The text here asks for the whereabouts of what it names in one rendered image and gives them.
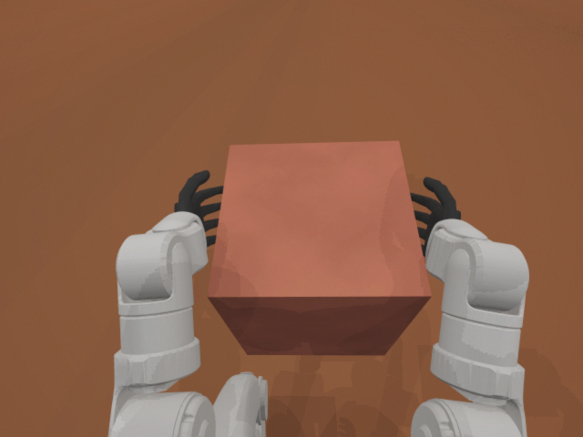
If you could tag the right robot upper arm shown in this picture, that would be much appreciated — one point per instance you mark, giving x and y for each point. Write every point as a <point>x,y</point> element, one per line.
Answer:
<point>447,418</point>

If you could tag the left robot thigh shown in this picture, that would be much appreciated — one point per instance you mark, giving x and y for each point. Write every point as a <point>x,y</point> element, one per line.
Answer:
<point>242,402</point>

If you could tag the carton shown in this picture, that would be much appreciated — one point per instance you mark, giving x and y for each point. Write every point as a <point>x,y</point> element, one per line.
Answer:
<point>317,249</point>

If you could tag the robot right hand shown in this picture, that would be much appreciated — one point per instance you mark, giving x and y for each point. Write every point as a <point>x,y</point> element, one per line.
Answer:
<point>446,209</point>

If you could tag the right robot forearm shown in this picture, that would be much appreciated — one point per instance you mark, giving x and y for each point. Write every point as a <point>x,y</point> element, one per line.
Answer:
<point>483,309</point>

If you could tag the left robot upper arm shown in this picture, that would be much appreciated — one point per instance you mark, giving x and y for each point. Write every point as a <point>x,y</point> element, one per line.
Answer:
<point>166,414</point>

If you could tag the robot left hand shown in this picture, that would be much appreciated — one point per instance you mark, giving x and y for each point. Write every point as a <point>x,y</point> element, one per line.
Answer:
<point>189,201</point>

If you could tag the left robot forearm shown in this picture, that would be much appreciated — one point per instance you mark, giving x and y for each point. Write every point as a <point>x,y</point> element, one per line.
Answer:
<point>155,299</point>

